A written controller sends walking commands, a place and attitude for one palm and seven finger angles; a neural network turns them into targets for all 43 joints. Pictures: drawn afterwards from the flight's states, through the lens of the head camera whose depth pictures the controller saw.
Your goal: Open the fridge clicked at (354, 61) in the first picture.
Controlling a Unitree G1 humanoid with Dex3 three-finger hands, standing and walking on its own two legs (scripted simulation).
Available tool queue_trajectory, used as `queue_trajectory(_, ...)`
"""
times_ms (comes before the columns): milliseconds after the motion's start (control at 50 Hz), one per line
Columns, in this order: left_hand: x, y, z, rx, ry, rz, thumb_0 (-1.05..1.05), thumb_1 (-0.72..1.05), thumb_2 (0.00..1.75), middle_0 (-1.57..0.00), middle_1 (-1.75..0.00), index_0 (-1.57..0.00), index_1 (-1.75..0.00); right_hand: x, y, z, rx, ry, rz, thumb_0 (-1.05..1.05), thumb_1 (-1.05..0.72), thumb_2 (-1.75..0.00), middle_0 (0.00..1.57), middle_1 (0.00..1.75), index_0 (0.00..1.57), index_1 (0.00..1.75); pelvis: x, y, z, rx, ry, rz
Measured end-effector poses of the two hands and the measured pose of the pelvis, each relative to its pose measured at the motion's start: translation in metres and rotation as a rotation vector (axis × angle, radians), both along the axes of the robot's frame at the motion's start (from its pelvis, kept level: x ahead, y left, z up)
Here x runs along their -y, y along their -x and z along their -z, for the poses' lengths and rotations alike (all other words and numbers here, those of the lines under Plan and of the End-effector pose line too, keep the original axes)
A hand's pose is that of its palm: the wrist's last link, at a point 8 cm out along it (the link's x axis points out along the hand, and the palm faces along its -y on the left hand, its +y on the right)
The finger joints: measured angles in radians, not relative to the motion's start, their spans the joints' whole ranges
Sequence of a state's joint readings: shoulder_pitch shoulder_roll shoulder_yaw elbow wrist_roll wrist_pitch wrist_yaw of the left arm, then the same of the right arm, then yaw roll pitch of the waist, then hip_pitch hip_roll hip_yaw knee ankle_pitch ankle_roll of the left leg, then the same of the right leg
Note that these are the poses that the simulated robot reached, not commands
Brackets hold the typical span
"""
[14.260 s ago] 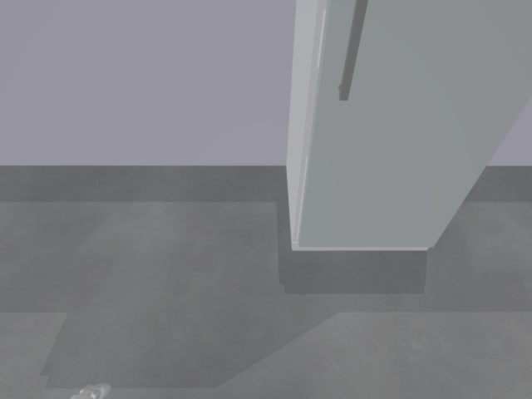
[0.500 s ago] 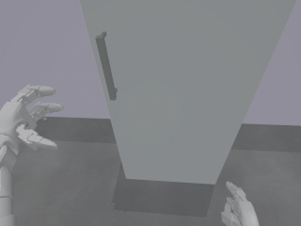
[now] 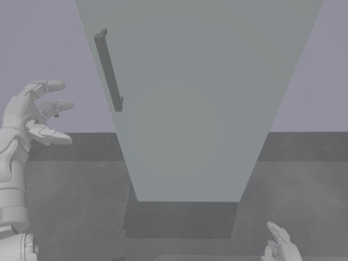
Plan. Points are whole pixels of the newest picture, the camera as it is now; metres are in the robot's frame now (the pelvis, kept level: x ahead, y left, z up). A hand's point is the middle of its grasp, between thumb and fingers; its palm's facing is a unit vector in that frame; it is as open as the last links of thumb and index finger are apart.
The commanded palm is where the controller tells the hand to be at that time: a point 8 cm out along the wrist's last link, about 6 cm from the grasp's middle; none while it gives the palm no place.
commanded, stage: move the hooked fingers beside the handle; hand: left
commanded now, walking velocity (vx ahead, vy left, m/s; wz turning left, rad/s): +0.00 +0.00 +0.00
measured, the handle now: (112, 73) +0.56 +0.22 +0.17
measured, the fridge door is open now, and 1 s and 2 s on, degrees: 0 0 0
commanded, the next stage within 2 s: feel for the door with the fingertips in 1.90 s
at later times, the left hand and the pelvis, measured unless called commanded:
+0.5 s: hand (69, 99) +0.42 +0.27 +0.19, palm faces +0.08 -1.00 +0.00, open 14.0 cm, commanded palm +0.38 +0.32 +0.19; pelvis +0.01 +0.01 +0.00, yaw -1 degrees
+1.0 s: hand (82, 87) +0.48 +0.27 +0.18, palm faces +0.05 -1.00 -0.01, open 14.0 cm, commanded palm +0.46 +0.32 +0.18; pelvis +0.02 +0.01 -0.01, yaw -1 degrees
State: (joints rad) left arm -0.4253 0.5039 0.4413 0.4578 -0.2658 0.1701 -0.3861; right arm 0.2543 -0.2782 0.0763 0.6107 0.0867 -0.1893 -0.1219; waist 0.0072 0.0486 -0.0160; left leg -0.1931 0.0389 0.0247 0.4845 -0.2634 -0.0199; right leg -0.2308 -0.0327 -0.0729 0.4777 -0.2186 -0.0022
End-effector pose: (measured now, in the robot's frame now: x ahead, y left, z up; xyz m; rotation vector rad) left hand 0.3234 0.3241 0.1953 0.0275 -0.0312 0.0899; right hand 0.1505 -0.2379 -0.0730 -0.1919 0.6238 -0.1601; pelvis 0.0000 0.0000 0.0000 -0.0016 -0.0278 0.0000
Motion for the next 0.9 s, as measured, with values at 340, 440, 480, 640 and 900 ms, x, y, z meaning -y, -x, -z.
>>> queue_trajectory(340, 0.001, -0.042, 0.007, -0.015, 0.0, 0.014, -0.02, -0.51, 0.3, -0.3, -1.2, -0.3, -1.2, 0.006, 0.012, 0.008, -0.093, 0.039, 0.032, 0.02, -0.91, -0.9, 0.2, 0.3, 0.2, 0.3, -0.006, -0.007, 0.001, -0.04, 0.006, -0.002)
queue_trajectory(440, 0.001, -0.06, 0.008, -0.025, 0.031, 0.024, -0.02, -0.5, 0.3, -0.3, -1.2, -0.3, -1.2, 0.005, 0.014, 0.01, -0.111, 0.03, 0.046, 0.02, -0.91, -0.9, 0.2, 0.3, 0.2, 0.3, -0.008, -0.011, 0.001, -0.059, 0.004, 0.006)
queue_trajectory(480, -0.001, -0.065, 0.009, -0.034, 0.032, 0.016, -0.02, -0.5, 0.3, -0.3, -1.2, -0.3, -1.2, 0.005, 0.017, 0.011, -0.123, 0.028, 0.053, 0.02, -0.91, -0.9, 0.2, 0.3, 0.2, 0.3, -0.009, -0.013, 0.001, -0.065, 0.004, 0.01)
queue_trajectory(640, -0.005, -0.075, 0.01, -0.02, 0.025, 0.016, -0.02, -0.5, 0.3, -0.3, -1.2, -0.3, -1.2, 0.008, 0.031, 0.018, -0.199, 0.036, 0.071, 0.01, -0.91, -0.9, 0.2, 0.3, 0.2, 0.3, -0.011, -0.017, 0.002, -0.081, 0.007, 0.011)
queue_trajectory(900, 0.003, -0.113, 0.008, -0.024, 0.045, 0.046, -0.02, -0.5, 0.3, -0.3, -1.2, -0.3, -1.2, 0.015, 0.063, 0.025, -0.316, 0.067, 0.118, 0.01, -0.91, -0.9, 0.2, 0.3, 0.2, 0.3, -0.014, -0.017, 0.004, -0.12, 0.012, 0.009)
